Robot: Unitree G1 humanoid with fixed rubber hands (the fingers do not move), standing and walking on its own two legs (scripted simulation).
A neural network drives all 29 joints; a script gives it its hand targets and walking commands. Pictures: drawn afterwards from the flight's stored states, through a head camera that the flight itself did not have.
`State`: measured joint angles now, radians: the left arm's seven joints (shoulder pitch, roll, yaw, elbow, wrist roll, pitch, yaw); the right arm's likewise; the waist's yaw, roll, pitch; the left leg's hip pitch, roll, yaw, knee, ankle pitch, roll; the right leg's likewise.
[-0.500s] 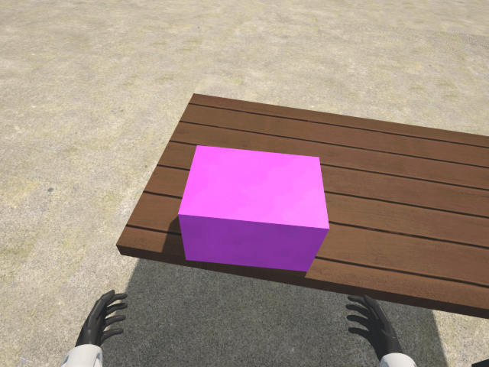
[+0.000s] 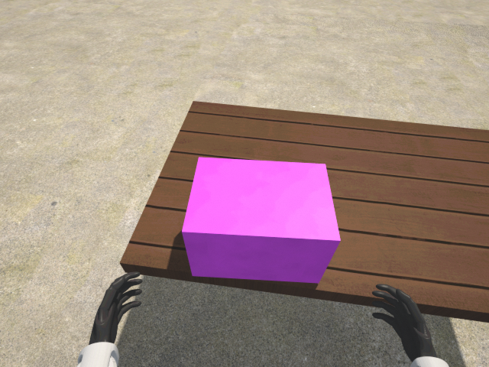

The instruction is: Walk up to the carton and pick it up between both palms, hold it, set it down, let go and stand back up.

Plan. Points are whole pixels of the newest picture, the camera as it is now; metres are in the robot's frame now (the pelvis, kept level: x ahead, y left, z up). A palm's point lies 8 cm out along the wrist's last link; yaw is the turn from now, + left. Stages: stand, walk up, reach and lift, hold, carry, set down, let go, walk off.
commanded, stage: reach and lift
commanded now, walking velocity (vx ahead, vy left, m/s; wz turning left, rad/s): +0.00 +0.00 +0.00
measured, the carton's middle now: (258, 220) +0.42 +0.00 -0.06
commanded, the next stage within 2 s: none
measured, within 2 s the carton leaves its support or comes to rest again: neither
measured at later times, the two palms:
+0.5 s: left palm (118, 282) +0.24 +0.24 -0.01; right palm (415, 296) +0.25 -0.26 -0.01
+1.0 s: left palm (121, 226) +0.32 +0.25 +0.04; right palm (401, 234) +0.34 -0.25 +0.04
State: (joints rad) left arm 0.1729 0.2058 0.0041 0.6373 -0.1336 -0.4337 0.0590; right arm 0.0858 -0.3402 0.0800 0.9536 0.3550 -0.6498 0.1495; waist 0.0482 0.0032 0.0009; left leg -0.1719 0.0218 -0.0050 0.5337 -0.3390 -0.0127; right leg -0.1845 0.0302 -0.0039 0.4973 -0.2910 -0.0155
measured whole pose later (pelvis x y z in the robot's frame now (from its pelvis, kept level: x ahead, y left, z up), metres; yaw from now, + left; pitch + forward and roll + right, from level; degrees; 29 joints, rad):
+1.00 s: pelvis -0.03 -0.02 +0.00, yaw +0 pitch +10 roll +0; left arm -0.53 0.33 0.00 0.95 -0.30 -0.21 0.03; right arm -0.55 -0.42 0.16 1.03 0.48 -0.27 0.09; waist 0.06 -0.01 -0.11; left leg -0.45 0.03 0.00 0.54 -0.26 -0.03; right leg -0.48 0.04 0.00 0.53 -0.22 -0.03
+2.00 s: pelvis -0.04 -0.01 -0.02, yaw +0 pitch +25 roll -1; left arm -0.88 0.32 -0.06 1.36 -0.34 -0.32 0.02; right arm -0.92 -0.40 0.19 1.39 0.50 -0.30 0.07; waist 0.09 0.00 -0.24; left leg -0.85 0.03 -0.03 0.67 -0.26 -0.03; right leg -0.85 0.04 -0.03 0.62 -0.21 -0.03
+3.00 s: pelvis -0.05 -0.01 -0.06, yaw -1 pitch +31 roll -1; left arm -0.93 0.19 0.02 1.39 -0.25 -0.46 0.08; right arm -1.00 -0.30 0.11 1.42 0.36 -0.42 0.01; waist 0.08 0.01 -0.29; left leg -1.08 0.04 -0.02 0.89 -0.35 -0.03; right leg -1.09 0.04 -0.02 0.83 -0.28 -0.02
